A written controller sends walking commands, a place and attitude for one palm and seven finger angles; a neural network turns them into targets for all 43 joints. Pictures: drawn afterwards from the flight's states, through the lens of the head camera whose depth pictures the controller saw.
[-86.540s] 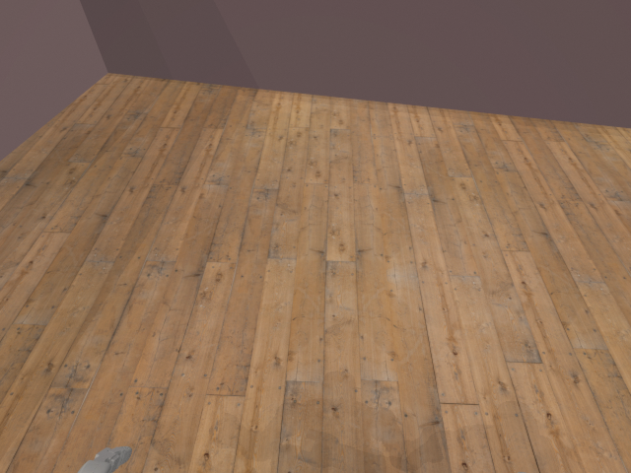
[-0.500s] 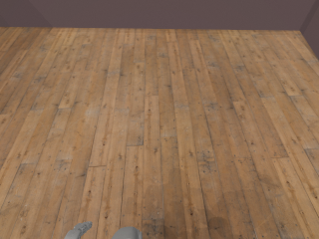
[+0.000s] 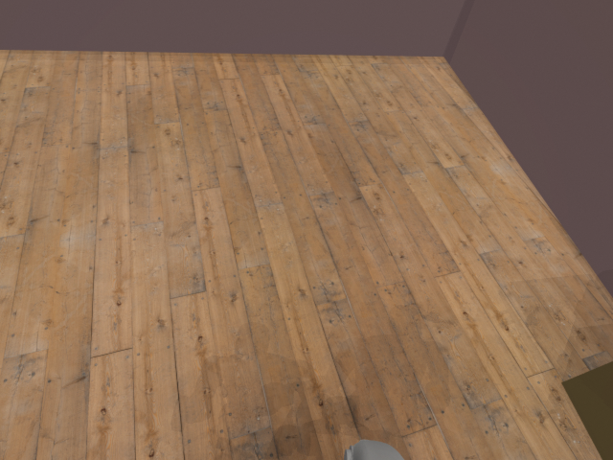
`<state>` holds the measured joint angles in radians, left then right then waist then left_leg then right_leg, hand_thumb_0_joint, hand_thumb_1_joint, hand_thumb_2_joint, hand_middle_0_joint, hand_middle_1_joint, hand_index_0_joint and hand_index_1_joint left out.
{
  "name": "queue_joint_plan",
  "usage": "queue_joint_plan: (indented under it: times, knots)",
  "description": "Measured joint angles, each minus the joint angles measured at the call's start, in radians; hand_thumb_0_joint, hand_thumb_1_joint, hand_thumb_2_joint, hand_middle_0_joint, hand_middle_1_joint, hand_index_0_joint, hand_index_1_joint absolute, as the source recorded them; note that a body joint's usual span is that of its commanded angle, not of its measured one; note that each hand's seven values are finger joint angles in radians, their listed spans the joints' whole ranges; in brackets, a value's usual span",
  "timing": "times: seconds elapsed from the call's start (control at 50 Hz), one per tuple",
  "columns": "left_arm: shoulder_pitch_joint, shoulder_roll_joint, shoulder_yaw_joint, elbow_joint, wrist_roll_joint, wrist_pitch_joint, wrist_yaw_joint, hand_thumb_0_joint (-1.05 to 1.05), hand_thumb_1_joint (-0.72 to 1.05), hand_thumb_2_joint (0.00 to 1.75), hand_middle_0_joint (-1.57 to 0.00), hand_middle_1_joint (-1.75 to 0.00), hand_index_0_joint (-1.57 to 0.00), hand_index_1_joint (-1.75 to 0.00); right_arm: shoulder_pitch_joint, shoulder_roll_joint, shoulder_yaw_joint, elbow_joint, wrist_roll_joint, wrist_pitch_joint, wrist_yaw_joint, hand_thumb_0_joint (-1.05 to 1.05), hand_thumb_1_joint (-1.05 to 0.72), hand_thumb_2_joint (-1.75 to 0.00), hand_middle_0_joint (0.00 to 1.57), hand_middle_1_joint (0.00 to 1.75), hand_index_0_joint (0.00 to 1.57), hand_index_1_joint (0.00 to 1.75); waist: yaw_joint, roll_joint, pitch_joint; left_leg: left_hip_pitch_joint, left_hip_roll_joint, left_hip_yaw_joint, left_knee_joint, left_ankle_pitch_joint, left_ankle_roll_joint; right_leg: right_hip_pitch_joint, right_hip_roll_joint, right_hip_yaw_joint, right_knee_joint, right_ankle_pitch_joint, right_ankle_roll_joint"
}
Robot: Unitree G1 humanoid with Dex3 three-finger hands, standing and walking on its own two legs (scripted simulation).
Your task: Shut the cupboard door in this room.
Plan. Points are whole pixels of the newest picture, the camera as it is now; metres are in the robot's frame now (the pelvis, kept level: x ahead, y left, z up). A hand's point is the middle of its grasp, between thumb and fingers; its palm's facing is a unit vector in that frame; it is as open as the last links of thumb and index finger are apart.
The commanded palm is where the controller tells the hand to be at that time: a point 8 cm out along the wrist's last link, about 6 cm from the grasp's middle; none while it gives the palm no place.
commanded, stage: turn to face it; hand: left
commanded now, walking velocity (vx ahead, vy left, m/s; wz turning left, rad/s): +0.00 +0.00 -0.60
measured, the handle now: out of the picture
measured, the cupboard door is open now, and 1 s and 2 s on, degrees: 6 6 6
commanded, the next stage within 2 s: take the last steps up to it in 1.90 s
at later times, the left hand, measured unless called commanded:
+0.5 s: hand (223, 446) +0.15 +0.12 -0.16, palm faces -0.29 -0.93 -0.23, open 7.4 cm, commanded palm none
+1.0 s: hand (239, 389) +0.23 +0.12 -0.17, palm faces -0.56 -0.80 -0.21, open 7.4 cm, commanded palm none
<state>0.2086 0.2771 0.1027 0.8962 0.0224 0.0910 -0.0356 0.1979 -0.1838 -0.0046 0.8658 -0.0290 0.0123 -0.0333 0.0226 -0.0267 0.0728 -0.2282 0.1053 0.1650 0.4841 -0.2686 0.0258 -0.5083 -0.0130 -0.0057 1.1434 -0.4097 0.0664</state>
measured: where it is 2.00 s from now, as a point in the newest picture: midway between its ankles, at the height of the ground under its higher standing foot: outside the picture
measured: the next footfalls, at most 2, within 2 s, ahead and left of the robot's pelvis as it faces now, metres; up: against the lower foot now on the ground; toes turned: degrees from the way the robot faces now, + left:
right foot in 0.24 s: +0.01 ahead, -0.16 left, +0.00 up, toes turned -15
left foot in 0.64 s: +0.12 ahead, +0.07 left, +0.00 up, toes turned -19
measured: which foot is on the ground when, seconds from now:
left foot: down 0.00-0.24, up 0.26-0.62, down 0.64-1.00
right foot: up 0.00-0.22, down 0.24-0.64, up 0.66-1.00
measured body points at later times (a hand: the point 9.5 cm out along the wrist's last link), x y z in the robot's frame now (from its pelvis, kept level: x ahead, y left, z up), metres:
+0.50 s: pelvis +0.01 -0.04 -0.01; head +0.05 -0.06 +0.44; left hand +0.17 +0.17 -0.14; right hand +0.00 -0.31 -0.15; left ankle +0.06 +0.10 -0.68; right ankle -0.02 -0.15 -0.74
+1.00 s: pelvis +0.03 +0.00 +0.00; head +0.08 -0.01 +0.44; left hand +0.26 +0.16 -0.15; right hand -0.07 -0.24 -0.14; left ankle +0.09 +0.09 -0.74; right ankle -0.07 -0.12 -0.69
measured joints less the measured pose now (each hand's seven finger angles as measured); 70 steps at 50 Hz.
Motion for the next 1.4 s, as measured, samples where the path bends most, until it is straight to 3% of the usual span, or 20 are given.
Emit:
queue_joint_plan:
  times: [0.1, 0.18, 0.24, 0.26, 0.3, 0.38, 0.5, 0.62, 0.66, 0.7, 0.76, 0.82, 0.94, 1.04, 1.1, 1.12, 1.16, 1.24, 1.32, 1.4]
  knots:
    - [-0.024, -0.006, -0.002, -0.005, 0.001, 0.006, -0.002, 0.0, 0.92, 0.89, -0.2, -0.3, -0.2, -0.29, 0.028, -0.009, -0.014, 0.024, -0.001, -0.001, 0.005, 0.01, -0.91, -0.9, 0.2, 0.3, 0.2, 0.3, -0.017, 0.018, 0.001, 0.018, 0.029, 0.062, 0.003, -0.014, -0.01, 0.053, -0.037, -0.024, -0.143, 0.001, 0.0]
    - [-0.051, -0.024, -0.014, -0.015, 0.001, -0.002, -0.003, 0.0, 0.92, 0.89, -0.2, -0.3, -0.19, -0.29, 0.048, -0.031, -0.029, 0.047, -0.003, 0.007, 0.013, 0.01, -0.91, -0.9, 0.2, 0.3, 0.2, 0.3, -0.037, 0.043, 0.006, 0.013, 0.06, 0.109, 0.052, -0.047, -0.03, 0.125, -0.034, -0.055, -0.318, -0.005, -0.018]
    - [-0.059, -0.032, -0.027, -0.032, 0.001, -0.024, -0.005, 0.0, 0.91, 0.89, -0.2, -0.3, -0.2, -0.29, 0.073, -0.052, -0.042, 0.059, 0.003, 0.014, 0.018, 0.01, -0.9, -0.9, 0.2, 0.3, 0.2, 0.3, -0.045, 0.054, -0.003, -0.009, 0.086, 0.141, 0.141, -0.098, -0.057, 0.22, -0.024, -0.075, -0.534, 0.123, -0.048]
    - [-0.06, -0.035, -0.03, -0.035, 0.003, -0.04, -0.001, 0.0, 0.91, 0.89, -0.2, -0.3, -0.2, -0.29, 0.077, -0.061, -0.046, 0.064, 0.007, 0.02, 0.02, 0.01, -0.91, -0.9, 0.2, 0.3, 0.2, 0.3, -0.041, 0.057, -0.009, -0.039, 0.086, 0.124, 0.212, -0.149, -0.069, 0.23, -0.02, -0.067, -0.558, 0.08, -0.061]
    - [-0.068, -0.058, -0.042, -0.03, -0.001, -0.057, 0.013, 0.0, 0.91, 0.89, -0.2, -0.3, -0.2, -0.29, 0.061, -0.087, -0.053, 0.074, 0.011, 0.046, 0.014, 0.01, -0.91, -0.9, 0.2, 0.3, 0.2, 0.3, -0.043, 0.089, 0.001, -0.122, 0.06, 0.011, 0.41, -0.256, -0.085, 0.211, 0.002, -0.053, -0.525, 0.055, -0.075]
    - [-0.054, -0.079, -0.055, -0.028, -0.005, -0.06, 0.032, 0.0, 0.91, 0.89, -0.2, -0.3, -0.2, -0.29, 0.027, -0.094, -0.053, 0.069, 0.012, 0.058, 0.01, 0.01, -0.91, -0.9, 0.2, 0.3, 0.19, 0.3, -0.045, 0.081, 0.01, -0.247, 0.001, -0.086, 0.631, -0.209, -0.109, 0.234, 0.012, -0.013, -0.59, 0.116, -0.079]
    - [-0.029, -0.075, -0.059, -0.012, 0.0, -0.052, 0.029, 0.0, 0.91, 0.89, -0.2, -0.3, -0.2, -0.3, -0.013, -0.068, -0.045, 0.029, 0.011, 0.047, 0.021, 0.01, -0.91, -0.9, 0.2, 0.3, 0.19, 0.3, -0.037, 0.039, 0.004, -0.274, -0.021, -0.129, 0.512, -0.123, -0.126, 0.25, 0.026, 0.049, -0.654, 0.155, -0.075]
    - [-0.006, -0.059, -0.047, -0.002, 0.002, -0.039, 0.025, 0.0, 0.91, 0.89, -0.2, -0.3, -0.2, -0.3, -0.039, -0.048, -0.033, 0.003, 0.02, 0.024, 0.016, 0.01, -0.91, -0.9, 0.2, 0.3, 0.19, 0.3, -0.013, 0.002, -0.007, -0.139, -0.064, -0.127, 0.176, -0.068, -0.113, 0.212, 0.045, 0.121, -0.595, 0.128, -0.042]
    - [-0.006, -0.045, -0.038, 0.003, -0.007, -0.026, 0.026, 0.0, 0.91, 0.89, -0.2, -0.3, -0.2, -0.3, -0.039, -0.038, -0.026, -0.001, 0.015, 0.006, 0.012, 0.01, -0.91, -0.9, 0.2, 0.3, 0.2, 0.3, -0.012, -0.017, -0.012, -0.113, -0.069, -0.109, 0.113, -0.023, -0.062, 0.17, 0.051, 0.138, -0.503, 0.045, -0.037]
    - [-0.01, -0.03, -0.031, 0.008, -0.006, -0.015, 0.025, 0.0, 0.91, 0.89, -0.2, -0.3, -0.2, -0.3, -0.035, -0.026, -0.012, -0.008, 0.006, 0.001, 0.011, 0.01, -0.91, -0.9, 0.2, 0.3, 0.2, 0.3, -0.005, -0.028, -0.002, -0.102, -0.056, -0.079, 0.126, -0.032, -0.014, 0.106, 0.056, 0.107, -0.308, -0.075, -0.038]
    - [-0.012, -0.013, -0.016, 0.011, 0.0, -0.008, 0.013, 0.0, 0.91, 0.89, -0.2, -0.3, -0.2, -0.29, -0.016, -0.012, 0.0, -0.012, -0.002, 0.0, 0.005, 0.01, -0.91, -0.9, 0.2, 0.3, 0.2, 0.3, -0.005, -0.022, 0.002, -0.061, -0.027, -0.047, 0.079, -0.021, 0.002, 0.032, 0.046, 0.047, -0.064, -0.076, -0.023]
    - [-0.015, -0.003, -0.007, 0.005, 0.0, -0.005, 0.004, 0.0, 0.91, 0.89, -0.2, -0.3, -0.2, -0.29, 0.001, -0.006, 0.003, -0.006, -0.002, 0.001, 0.002, 0.01, -0.91, -0.9, 0.2, 0.3, 0.2, 0.3, -0.005, -0.011, 0.004, -0.026, -0.005, -0.013, 0.026, 0.001, 0.0, 0.007, 0.018, 0.013, 0.019, -0.026, -0.007]
    - [-0.03, -0.005, -0.004, 0.001, 0.0, 0.004, -0.001, 0.0, 0.91, 0.89, -0.2, -0.3, -0.2, -0.29, 0.034, -0.008, -0.011, 0.023, 0.0, -0.002, 0.004, 0.01, -0.91, -0.9, 0.2, 0.3, 0.2, 0.3, -0.018, 0.011, 0.002, 0.008, 0.03, 0.063, -0.001, 0.001, -0.009, 0.043, -0.031, -0.017, -0.096, -0.004, 0.002]
    - [-0.056, -0.027, -0.016, -0.005, 0.0, -0.003, -0.002, 0.0, 0.92, 0.89, -0.2, -0.3, -0.19, -0.29, 0.058, -0.03, -0.03, 0.051, -0.002, 0.007, 0.014, 0.01, -0.9, -0.9, 0.2, 0.3, 0.2, 0.3, -0.041, 0.041, 0.005, 0.01, 0.067, 0.124, 0.053, -0.036, -0.033, 0.127, -0.032, -0.056, -0.312, -0.014, -0.018]
    - [-0.064, -0.038, -0.028, -0.021, 0.0, -0.02, -0.003, 0.0, 0.91, 0.89, -0.2, -0.3, -0.2, -0.29, 0.08, -0.051, -0.042, 0.063, 0.002, 0.014, 0.019, 0.01, -0.9, -0.9, 0.2, 0.3, 0.2, 0.3, -0.051, 0.057, -0.002, -0.009, 0.092, 0.153, 0.136, -0.081, -0.059, 0.215, -0.022, -0.077, -0.511, 0.101, -0.046]
    - [-0.064, -0.04, -0.031, -0.026, 0.002, -0.034, 0.0, 0.0, 0.91, 0.89, -0.2, -0.3, -0.2, -0.29, 0.085, -0.059, -0.046, 0.067, 0.006, 0.021, 0.021, 0.01, -0.91, -0.9, 0.2, 0.3, 0.2, 0.3, -0.047, 0.057, -0.01, -0.035, 0.092, 0.143, 0.195, -0.121, -0.07, 0.23, -0.019, -0.069, -0.549, 0.074, -0.068]
    - [-0.071, -0.063, -0.044, -0.023, -0.002, -0.053, 0.012, 0.0, 0.91, 0.89, -0.2, -0.3, -0.2, -0.29, 0.066, -0.086, -0.053, 0.08, 0.01, 0.049, 0.017, 0.01, -0.91, -0.9, 0.2, 0.3, 0.2, 0.3, -0.045, 0.093, 0.001, -0.115, 0.069, 0.027, 0.382, -0.241, -0.084, 0.207, 0.006, -0.056, -0.514, 0.054, -0.09]
    - [-0.055, -0.085, -0.056, -0.019, -0.007, -0.057, 0.031, 0.0, 0.91, 0.89, -0.2, -0.3, -0.2, -0.29, 0.028, -0.097, -0.054, 0.074, 0.01, 0.063, 0.014, 0.01, -0.91, -0.9, 0.2, 0.3, 0.19, 0.3, -0.046, 0.091, 0.01, -0.241, 0.003, -0.082, 0.615, -0.198, -0.107, 0.227, 0.018, -0.014, -0.59, 0.121, -0.096]
    - [-0.039, -0.082, -0.059, -0.008, -0.007, -0.057, 0.032, 0.0, 0.91, 0.89, -0.2, -0.3, -0.2, -0.3, 0.0, -0.081, -0.048, 0.045, 0.009, 0.051, 0.021, 0.01, -0.91, -0.9, 0.2, 0.3, 0.19, 0.3, -0.045, 0.06, 0.007, -0.284, -0.012, -0.12, 0.592, -0.112, -0.125, 0.245, 0.029, 0.025, -0.662, 0.165, -0.101]
    - [-0.022, -0.08, -0.058, 0.0, -0.002, -0.058, 0.029, 0.0, 0.91, 0.89, -0.2, -0.3, -0.2, -0.3, -0.024, -0.07, -0.044, 0.03, 0.011, 0.047, 0.02, 0.01, -0.91, -0.9, 0.2, 0.3, 0.19, 0.3, -0.028, 0.039, 0.001, -0.259, -0.027, -0.141, 0.476, -0.121, -0.131, 0.246, 0.044, 0.063, -0.674, 0.173, -0.099]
